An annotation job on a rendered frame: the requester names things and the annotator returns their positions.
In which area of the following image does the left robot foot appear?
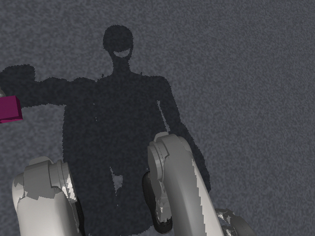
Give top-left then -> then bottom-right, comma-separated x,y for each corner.
75,197 -> 86,236

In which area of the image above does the right robot foot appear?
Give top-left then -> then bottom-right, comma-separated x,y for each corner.
142,171 -> 173,234

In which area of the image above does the right robot hand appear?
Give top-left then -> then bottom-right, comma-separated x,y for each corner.
215,208 -> 257,236

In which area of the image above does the small box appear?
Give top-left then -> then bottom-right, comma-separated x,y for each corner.
0,95 -> 23,123

